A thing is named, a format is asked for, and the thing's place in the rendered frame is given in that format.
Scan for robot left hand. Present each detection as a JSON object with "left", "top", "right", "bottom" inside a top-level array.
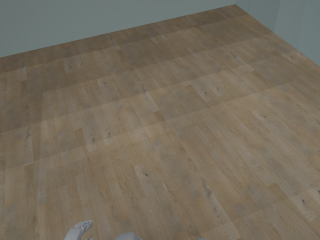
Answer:
[{"left": 64, "top": 220, "right": 93, "bottom": 240}]

